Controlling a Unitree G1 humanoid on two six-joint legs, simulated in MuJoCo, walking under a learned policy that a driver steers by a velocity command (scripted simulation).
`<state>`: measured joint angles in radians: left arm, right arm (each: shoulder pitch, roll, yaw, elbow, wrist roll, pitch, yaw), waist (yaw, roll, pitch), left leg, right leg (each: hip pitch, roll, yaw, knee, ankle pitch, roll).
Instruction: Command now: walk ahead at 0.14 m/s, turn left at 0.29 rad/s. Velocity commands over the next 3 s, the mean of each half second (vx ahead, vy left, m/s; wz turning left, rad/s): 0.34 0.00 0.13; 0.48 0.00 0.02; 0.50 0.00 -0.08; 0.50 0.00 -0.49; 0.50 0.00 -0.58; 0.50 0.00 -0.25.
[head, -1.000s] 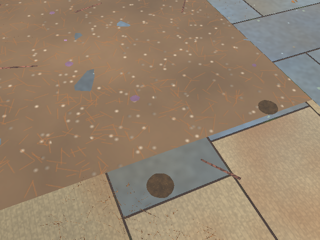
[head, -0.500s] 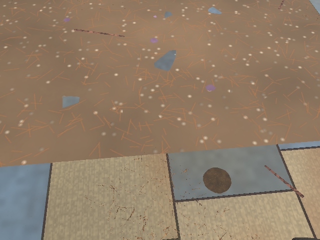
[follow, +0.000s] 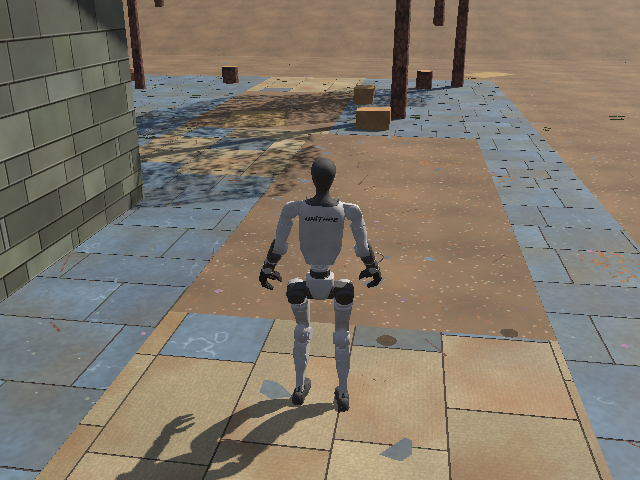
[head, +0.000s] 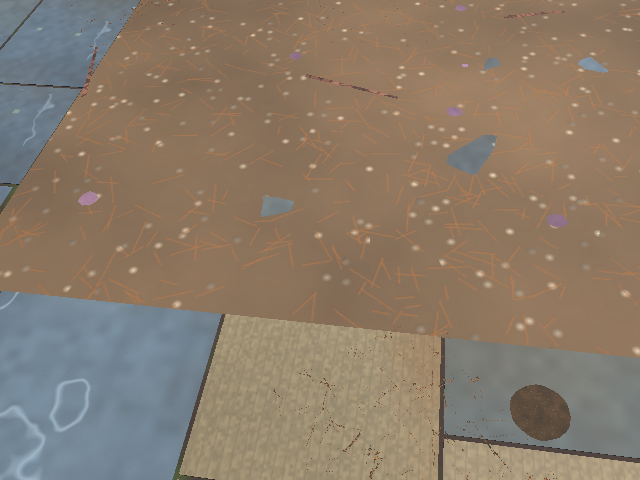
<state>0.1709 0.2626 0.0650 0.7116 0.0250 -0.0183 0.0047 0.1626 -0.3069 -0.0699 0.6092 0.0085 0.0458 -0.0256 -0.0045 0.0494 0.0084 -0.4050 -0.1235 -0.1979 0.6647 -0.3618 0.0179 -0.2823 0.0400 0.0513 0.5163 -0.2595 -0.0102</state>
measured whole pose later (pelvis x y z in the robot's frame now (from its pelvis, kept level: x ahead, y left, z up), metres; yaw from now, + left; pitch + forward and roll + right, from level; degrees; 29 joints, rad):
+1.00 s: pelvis +0.38 +0.02 +0.00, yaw +3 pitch +1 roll -1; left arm 0.21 0.27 0.04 0.74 0.01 -0.08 -0.03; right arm 0.29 -0.30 -0.04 0.78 0.02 -0.07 0.00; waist 0.00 0.03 0.05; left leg -0.46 0.06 -0.05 1.17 -0.34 0.02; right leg -0.30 0.07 -0.06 0.42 -0.14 -0.08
